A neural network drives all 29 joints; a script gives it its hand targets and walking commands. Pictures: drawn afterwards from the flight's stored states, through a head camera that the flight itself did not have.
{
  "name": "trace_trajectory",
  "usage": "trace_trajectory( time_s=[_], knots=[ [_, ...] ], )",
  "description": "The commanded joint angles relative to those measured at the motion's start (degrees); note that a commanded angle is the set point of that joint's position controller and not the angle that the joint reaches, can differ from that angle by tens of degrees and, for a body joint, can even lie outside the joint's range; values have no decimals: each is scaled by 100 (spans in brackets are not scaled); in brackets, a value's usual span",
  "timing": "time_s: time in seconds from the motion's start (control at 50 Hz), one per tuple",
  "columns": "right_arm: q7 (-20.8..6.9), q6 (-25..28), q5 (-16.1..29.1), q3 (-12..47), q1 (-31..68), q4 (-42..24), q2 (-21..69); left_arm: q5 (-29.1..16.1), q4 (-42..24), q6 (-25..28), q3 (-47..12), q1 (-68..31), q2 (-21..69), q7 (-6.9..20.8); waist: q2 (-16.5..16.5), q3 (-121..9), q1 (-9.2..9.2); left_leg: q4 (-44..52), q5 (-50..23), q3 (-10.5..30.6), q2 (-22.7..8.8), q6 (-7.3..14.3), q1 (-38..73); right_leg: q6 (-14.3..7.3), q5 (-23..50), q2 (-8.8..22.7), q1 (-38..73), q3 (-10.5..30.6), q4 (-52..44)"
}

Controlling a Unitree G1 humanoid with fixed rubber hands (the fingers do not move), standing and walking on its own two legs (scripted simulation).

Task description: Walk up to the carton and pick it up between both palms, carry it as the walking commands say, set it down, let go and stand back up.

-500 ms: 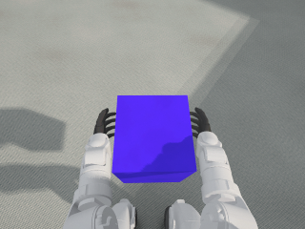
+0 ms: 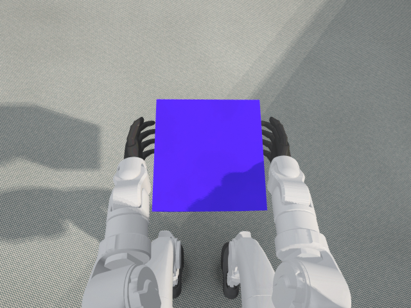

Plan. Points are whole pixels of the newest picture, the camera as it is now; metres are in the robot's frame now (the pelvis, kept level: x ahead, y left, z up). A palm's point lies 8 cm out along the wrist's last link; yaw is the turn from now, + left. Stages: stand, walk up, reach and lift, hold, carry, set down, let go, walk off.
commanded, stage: set down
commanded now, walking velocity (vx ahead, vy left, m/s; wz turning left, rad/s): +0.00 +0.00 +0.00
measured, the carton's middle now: (206, 164) +0.39 +0.00 -0.13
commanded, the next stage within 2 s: none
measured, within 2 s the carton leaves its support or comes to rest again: neither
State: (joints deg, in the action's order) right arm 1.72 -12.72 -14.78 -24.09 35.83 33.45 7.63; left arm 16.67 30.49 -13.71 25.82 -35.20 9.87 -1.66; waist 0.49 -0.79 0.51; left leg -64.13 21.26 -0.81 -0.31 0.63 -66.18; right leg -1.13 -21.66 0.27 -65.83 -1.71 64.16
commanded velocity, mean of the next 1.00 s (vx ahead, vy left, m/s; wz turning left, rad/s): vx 0.00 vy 0.00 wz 0.00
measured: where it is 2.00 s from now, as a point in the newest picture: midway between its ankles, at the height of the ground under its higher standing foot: (201, 279)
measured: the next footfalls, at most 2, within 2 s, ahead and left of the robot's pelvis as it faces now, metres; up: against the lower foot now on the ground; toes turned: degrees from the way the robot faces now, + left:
none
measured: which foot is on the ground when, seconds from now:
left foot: down 0.00-1.00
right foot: down 0.00-1.00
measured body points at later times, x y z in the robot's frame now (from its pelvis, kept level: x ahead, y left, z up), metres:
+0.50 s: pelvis +0.00 -0.01 -0.07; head +0.21 +0.00 +0.33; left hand +0.42 +0.15 -0.15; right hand +0.43 -0.14 -0.15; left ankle +0.08 +0.11 -0.64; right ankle +0.08 -0.11 -0.64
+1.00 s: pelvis -0.02 +0.00 -0.14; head +0.24 -0.01 +0.23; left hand +0.45 +0.15 -0.23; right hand +0.46 -0.14 -0.24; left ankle +0.08 +0.12 -0.64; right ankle +0.08 -0.11 -0.64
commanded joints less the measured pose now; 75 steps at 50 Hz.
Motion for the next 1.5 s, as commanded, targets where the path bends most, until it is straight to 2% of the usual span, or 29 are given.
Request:
trace_trajectory(
  time_s=[0.0,0.14,0.18,0.2,0.3,0.52,0.56,0.72,0.8,0.82,1.08,1.48],
  knots=[
    [-1098,146,607,3405,3205,372,5617,-614,526,133,-3542,-3151,5726,992,-77,-4431,-2,385,-1176,512,907,-89,2067,50,972,-924,1555,495,-399],
    [-1019,175,714,3411,3320,465,5567,-719,583,181,-3555,-3282,5606,847,-41,-4825,-7,-99,-1244,483,976,-142,1633,121,1001,-992,949,470,43],
    [-1001,181,702,3313,3466,480,5461,-749,692,177,-3552,-3436,5587,784,-56,-4844,-174,-213,-1088,499,991,-166,1616,150,803,-1006,589,407,162],
    [-988,172,740,3335,3546,480,5492,-754,717,183,-3524,-3499,5560,761,-67,-4916,-102,-275,-974,474,994,-162,1514,159,703,-996,575,434,191],
    [-907,182,780,3236,3588,648,5499,-818,815,234,-3508,-3654,5542,693,-105,-5101,-136,-611,-984,408,1036,-181,1094,198,789,-1034,318,409,486],
    [-678,213,917,3207,4105,674,5345,-947,880,295,-3350,-4151,5218,591,-5,-5431,-36,-1301,-877,254,1109,-200,230,293,794,-1096,-61,391,1115],
    [-638,205,955,3226,4211,720,5307,-973,876,292,-3315,-4248,5173,581,-32,-5488,79,-1399,-862,197,1115,-218,-10,294,836,-1108,-29,405,1243],
    [-523,176,989,3177,4602,774,5224,-1089,893,254,-3232,-4635,5036,541,103,-5805,57,-1819,-897,141,1154,-249,-340,336,825,-1159,-412,297,1669],
    [-474,148,998,3149,4879,946,5110,-1132,896,222,-3127,-4901,4948,543,80,-5800,193,-1969,-690,55,1157,-298,-766,327,702,-1160,-454,281,1868],
    [-464,149,979,3123,4927,954,5098,-1153,889,219,-3126,-4960,4965,535,114,-5839,135,-2005,-708,80,1167,-305,-736,324,699,-1170,-528,246,1929],
    [-515,43,1058,2914,5665,1047,4918,-1199,964,92,-2964,-5741,4801,526,66,-6034,121,-2643,-566,-13,1160,-309,-1117,294,441,-1174,-1334,83,2596],
    [-645,-129,1242,2896,6601,1117,4697,-1398,1004,-71,-2851,-6715,4456,742,132,-6213,145,-3559,-541,-189,1086,-247,-2014,276,539,-1097,-1818,14,3483]
  ],
)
